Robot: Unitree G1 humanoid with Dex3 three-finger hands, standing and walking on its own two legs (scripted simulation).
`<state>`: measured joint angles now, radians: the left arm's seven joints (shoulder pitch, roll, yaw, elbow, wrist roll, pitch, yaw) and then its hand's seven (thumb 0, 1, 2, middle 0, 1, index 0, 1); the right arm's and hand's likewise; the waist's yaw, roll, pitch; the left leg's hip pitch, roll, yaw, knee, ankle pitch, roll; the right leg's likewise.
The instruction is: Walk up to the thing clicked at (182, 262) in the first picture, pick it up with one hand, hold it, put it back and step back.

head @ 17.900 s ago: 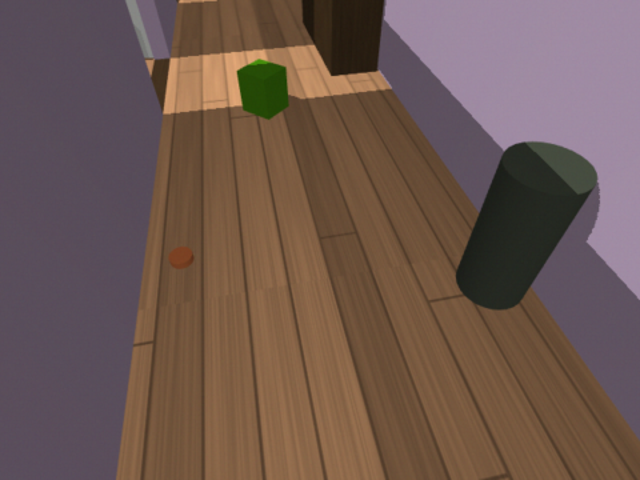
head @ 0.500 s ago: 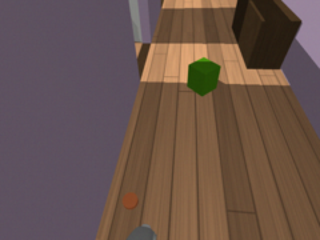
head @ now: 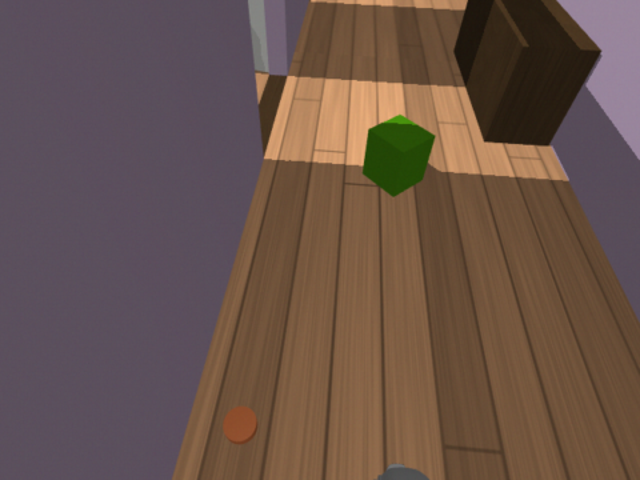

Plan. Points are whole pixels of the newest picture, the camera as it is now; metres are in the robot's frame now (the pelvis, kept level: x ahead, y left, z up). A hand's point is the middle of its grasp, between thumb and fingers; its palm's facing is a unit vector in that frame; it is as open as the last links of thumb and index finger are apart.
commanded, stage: walk up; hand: left
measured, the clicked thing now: (240, 425) +0.41 +0.23 -0.75
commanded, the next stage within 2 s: none
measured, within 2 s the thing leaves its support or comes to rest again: neither
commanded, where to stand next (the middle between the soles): +0.04 -0.03 m, yaw +1 degrees
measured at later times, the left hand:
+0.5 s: hand out of the picture +0.10 +0.23 -0.15, palm faces -0.03 -0.94 -0.34, open 7.4 cm
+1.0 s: hand out of the picture +0.09 +0.26 -0.15, palm faces +0.02 -0.93 -0.38, open 7.4 cm
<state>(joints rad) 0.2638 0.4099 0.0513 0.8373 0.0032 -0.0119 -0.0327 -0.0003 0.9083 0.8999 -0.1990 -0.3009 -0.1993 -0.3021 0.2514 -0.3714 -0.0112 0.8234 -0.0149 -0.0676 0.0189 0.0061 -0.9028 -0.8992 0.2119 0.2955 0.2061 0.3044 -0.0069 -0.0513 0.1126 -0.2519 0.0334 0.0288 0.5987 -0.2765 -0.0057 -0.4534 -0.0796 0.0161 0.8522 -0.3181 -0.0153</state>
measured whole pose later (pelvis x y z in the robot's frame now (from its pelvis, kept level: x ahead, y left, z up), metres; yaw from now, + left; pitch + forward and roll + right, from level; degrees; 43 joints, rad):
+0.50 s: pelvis +0.01 -0.02 +0.00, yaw +1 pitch -3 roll +1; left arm 0.11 0.37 0.01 1.03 0.01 0.00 -0.02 0.00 0.91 0.90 -0.20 -0.30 -0.20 -0.30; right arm 0.19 -0.36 0.01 1.05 -0.01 0.00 0.02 0.01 -0.91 -0.90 0.21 0.29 0.20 0.30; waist -0.01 -0.02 0.10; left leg -0.23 0.01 0.01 0.61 -0.33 -0.01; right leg -0.36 -0.04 -0.01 0.59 -0.19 0.01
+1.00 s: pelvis -0.01 -0.01 +0.00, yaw +2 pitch -2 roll +1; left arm 0.02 0.37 0.03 1.05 0.01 0.02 0.00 0.00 0.91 0.90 -0.20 -0.30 -0.20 -0.30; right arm 0.02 -0.41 -0.05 1.04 0.00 0.04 0.02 0.00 -0.91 -0.90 0.21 0.29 0.20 0.30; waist 0.01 0.00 0.15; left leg -0.30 -0.02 -0.01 0.69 -0.38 0.02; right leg -0.36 -0.06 -0.02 0.50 -0.11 0.02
